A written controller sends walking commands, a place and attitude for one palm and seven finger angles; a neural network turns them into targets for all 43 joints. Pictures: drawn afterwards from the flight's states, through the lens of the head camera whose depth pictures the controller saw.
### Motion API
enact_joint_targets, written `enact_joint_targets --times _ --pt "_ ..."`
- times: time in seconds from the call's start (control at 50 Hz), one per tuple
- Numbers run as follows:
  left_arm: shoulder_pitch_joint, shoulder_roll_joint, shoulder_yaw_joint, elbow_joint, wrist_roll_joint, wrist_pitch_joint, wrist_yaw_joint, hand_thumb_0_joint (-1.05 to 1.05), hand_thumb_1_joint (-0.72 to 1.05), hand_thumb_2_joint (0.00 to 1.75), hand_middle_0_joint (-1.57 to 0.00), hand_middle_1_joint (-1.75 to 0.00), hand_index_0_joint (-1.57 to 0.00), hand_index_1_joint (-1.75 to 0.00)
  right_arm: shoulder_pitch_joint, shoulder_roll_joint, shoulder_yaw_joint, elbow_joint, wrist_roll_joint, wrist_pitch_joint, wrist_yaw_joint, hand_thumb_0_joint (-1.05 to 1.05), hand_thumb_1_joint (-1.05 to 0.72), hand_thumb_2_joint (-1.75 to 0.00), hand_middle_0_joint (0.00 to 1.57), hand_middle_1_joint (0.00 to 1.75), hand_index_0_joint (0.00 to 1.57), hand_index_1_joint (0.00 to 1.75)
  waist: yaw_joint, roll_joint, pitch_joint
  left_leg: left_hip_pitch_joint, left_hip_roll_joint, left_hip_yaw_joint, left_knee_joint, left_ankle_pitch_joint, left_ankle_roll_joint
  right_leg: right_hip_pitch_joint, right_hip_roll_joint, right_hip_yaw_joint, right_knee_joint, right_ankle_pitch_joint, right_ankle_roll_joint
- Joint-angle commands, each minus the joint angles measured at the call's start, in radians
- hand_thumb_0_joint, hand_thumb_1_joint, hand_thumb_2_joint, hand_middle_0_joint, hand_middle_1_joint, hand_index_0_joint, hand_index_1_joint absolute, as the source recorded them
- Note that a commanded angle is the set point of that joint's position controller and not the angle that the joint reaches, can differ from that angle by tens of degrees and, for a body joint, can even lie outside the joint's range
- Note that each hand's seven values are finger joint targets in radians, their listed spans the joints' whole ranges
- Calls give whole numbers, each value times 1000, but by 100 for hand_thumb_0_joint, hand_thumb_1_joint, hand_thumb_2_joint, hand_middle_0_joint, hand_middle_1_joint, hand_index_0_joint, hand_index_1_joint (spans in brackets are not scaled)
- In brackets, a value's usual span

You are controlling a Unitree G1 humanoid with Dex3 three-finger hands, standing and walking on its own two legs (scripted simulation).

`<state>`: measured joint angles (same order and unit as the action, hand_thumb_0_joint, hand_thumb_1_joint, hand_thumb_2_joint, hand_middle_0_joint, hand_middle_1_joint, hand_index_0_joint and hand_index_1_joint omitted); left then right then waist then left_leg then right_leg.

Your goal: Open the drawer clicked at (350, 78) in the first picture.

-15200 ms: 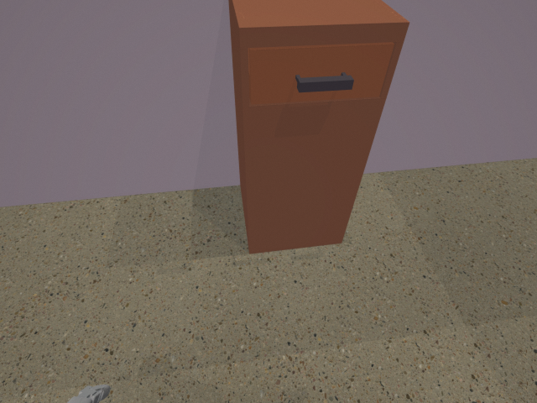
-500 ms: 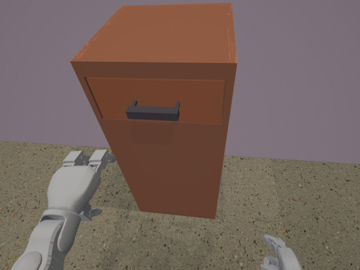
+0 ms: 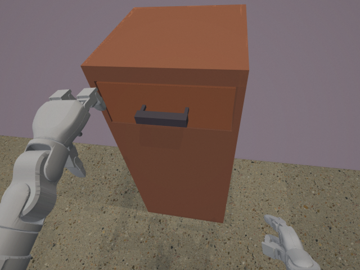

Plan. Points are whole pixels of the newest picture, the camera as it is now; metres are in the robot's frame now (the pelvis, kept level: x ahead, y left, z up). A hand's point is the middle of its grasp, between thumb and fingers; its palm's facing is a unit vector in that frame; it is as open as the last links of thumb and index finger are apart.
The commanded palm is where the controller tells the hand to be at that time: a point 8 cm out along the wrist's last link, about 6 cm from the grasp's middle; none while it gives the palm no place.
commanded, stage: raise the hand with hooked fingers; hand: left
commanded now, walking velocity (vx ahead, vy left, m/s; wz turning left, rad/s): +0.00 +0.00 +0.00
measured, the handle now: (163, 113) +0.50 +0.13 +0.06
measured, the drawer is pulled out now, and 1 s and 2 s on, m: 0.00 0.00 0.00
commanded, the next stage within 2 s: move the hooked fingers above the handle in 0.44 s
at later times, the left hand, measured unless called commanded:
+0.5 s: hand (65, 147) +0.27 +0.25 +0.18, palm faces +0.17 -0.05 -0.98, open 13.9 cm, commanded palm +0.24 +0.24 +0.23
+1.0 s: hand (104, 129) +0.34 +0.21 +0.16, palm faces +0.09 -0.04 -0.99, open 13.9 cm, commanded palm +0.30 +0.20 +0.21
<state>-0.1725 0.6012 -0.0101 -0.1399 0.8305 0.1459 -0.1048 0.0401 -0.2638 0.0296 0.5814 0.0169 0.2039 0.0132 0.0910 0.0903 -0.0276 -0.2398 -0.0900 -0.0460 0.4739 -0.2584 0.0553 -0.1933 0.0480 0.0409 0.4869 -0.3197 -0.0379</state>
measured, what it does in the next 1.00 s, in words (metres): stands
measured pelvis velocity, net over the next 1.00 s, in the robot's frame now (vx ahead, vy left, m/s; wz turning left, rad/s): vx -0.04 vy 0.00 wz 0.00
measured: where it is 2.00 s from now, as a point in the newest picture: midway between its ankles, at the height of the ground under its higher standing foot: outside the picture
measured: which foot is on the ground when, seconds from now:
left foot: down 0.00-1.00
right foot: down 0.00-1.00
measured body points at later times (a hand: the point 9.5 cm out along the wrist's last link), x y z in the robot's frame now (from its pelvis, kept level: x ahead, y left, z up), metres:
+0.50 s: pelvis -0.04 +0.00 +0.00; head -0.04 -0.03 +0.45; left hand +0.26 +0.25 +0.23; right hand +0.15 -0.22 -0.11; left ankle -0.01 +0.09 -0.74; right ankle -0.04 -0.10 -0.74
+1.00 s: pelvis -0.04 +0.00 +0.00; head -0.02 -0.04 +0.45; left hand +0.33 +0.21 +0.21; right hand +0.14 -0.22 -0.12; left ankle -0.01 +0.09 -0.74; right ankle -0.04 -0.10 -0.74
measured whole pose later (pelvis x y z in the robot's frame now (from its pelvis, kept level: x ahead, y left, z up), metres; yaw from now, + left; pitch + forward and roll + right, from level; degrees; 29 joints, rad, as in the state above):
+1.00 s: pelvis -0.04 +0.00 +0.00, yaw +0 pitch +2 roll +0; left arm -0.46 0.52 -0.14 0.20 0.88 0.09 -0.08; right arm 0.15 -0.26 0.03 0.64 0.04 0.18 0.01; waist 0.06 0.09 -0.02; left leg -0.28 -0.09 -0.04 0.45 -0.19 0.05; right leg -0.25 0.05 0.04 0.49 -0.27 -0.04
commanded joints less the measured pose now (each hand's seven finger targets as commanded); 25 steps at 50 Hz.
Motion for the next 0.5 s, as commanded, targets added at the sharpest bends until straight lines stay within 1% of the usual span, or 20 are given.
enact_joint_targets --times 0.0,0.02,0.04,0.06,0.08,0.1,0.12,0.14,0.18,0.2,0.22,0.26,0.28,0.3,0.36,0.38,0.42,0.44,0.46,0.48 --pt "-360 222 121 -133 6 13 -30 0 -50 30 -30 -120 -30 -120 -109 -103 -30 -144 3 -31 -3 0 -90 -90 20 30 20 30 -27 -65 -277 145 50 1 -4 504 -22 83 -39 -2 -25 467 6" --pt "-379 243 130 -129 5 7 -44 0 -50 30 -30 -120 -30 -120 -108 -107 -33 -143 4 -29 -7 0 -90 -90 20 30 20 30 -28 -70 -276 147 49 2 -9 489 -20 81 -37 -1 -31 458 6" --pt "-340 236 128 -101 4 5 -57 0 -50 30 -30 -120 -30 -120 -104 -108 -33 -146 4 -27 -7 0 -90 -90 20 30 20 30 -22 -76 -275 137 47 4 -14 472 -18 84 -37 -3 -32 446 7" --pt "-308 223 121 -85 3 2 -70 0 -50 30 -30 -120 -30 -120 -102 -108 -32 -149 5 -26 -8 0 -90 -90 20 30 20 30 -19 -88 -257 131 50 5 -18 464 -19 74 -36 -8 -34 432 7" --pt "-275 223 135 -84 -6 -4 -83 0 -50 30 -30 -120 -30 -120 -106 -110 -33 -159 11 -28 -1 0 -90 -90 20 30 20 30 -13 -86 -255 127 53 4 -19 454 -19 80 -33 -4 -39 426 4" --pt "-257 222 134 -84 -10 -18 -93 0 -50 30 -30 -120 -30 -120 -96 -107 -29 -158 6 -28 2 0 -90 -90 20 30 20 30 -10 -104 -261 121 52 7 -25 448 -18 91 -39 -10 -35 420 6" --pt "-255 237 147 -106 -15 -35 -97 0 -50 30 -30 -120 -30 -120 -97 -110 -31 -159 6 -28 2 0 -90 -90 20 30 20 30 -8 -91 -255 118 53 8 -31 433 -17 89 -39 -10 -39 407 5" --pt "-255 248 162 -123 -20 -50 -95 0 -50 30 -30 -120 -30 -120 -95 -110 -30 -163 3 -29 2 0 -90 -90 20 30 20 30 -4 -92 -254 114 54 5 -38 416 -17 86 -38 -13 -42 386 4" --pt "-274 268 194 -175 -28 -88 -80 0 -50 30 -30 -120 -30 -120 -105 -108 -31 -173 2 -42 4 0 -90 -90 20 30 20 30 0 -69 -248 112 53 4 -38 376 -13 76 -31 -7 -51 346 1" --pt "-285 265 194 -184 -30 -109 -68 0 -50 30 -30 -120 -30 -120 -95 -103 -29 -168 -3 -48 2 0 -90 -90 20 30 20 30 0 -73 -253 111 51 4 -44 360 -12 79 -37 -13 -51 325 1" --pt "-295 271 204 -185 -33 -128 -53 0 -50 30 -30 -120 -30 -120 -92 -102 -31 -164 -2 -52 -2 0 -90 -90 20 30 20 30 -1 -62 -231 107 52 2 -51 334 -13 62 -35 -12 -59 295 0" --pt "-321 287 228 -199 -32 -158 -16 0 -50 30 -30 -120 -30 -120 -85 -103 -36 -156 -4 -63 -7 0 -90 -90 20 30 20 30 1 -39 -225 116 54 -3 -60 302 -17 42 -31 -14 -67 245 -2" --pt "-337 303 251 -217 -36 -170 5 0 -50 30 -30 -120 -30 -120 -87 -105 -38 -154 -3 -71 -6 0 -90 -90 20 30 20 30 5 -3 -234 122 55 -8 -57 294 -19 38 -25 -10 -71 225 -6" --pt "-350 294 243 -192 -34 -174 24 0 -50 30 -30 -120 -30 -120 -78 -98 -36 -146 -5 -76 -6 0 -90 -90 20 30 20 30 4 -7 -238 118 53 -7 -61 272 -21 37 -31 -14 -72 198 -5" --pt "-353 264 221 -116 -30 -158 58 0 -50 30 -30 -120 -30 -120 -75 -101 -41 -126 4 -75 -9 0 -90 -90 20 30 20 30 -3 -3 -187 99 57 -4 -77 199 -27 -2 -29 -18 -88 126 -4" --pt "-345 260 226 -98 -35 -147 63 0 -50 30 -30 -120 -30 -120 -81 -104 -42 -126 11 -80 -7 0 -90 -90 20 30 20 30 -3 -15 -185 95 58 -8 -77 187 -26 -2 -23 -15 -93 116 -5" --pt "-341 236 184 -70 -26 -125 58 0 -50 30 -30 -120 -30 -120 -81 -106 -42 -121 12 -76 -9 0 -90 -90 20 30 20 30 -7 -45 -184 84 58 1 -87 154 -26 3 -32 -14 -95 90 -2" --pt "-340 227 165 -68 -22 -113 51 0 -50 30 -30 -120 -30 -120 -87 -108 -42 -125 13 -74 -9 0 -90 -90 20 30 20 30 -9 -35 -177 83 58 2 -91 137 -26 -5 -33 -15 -97 80 -1" --pt "-338 212 141 -66 -16 -103 42 0 -50 30 -30 -120 -30 -120 -90 -108 -41 -129 14 -73 -10 0 -90 -90 20 30 20 30 -11 -43 -179 80 57 -1 -95 128 -26 -3 -33 -17 -94 73 -1" --pt "-334 186 119 -71 -15 -95 30 0 -50 30 -30 -120 -30 -120 -103 -106 -40 -136 21 -79 -7 0 -90 -90 20 30 20 30 -18 -46 -174 86 58 -3 -91 112 -23 -15 -27 -13 -97 64 -1"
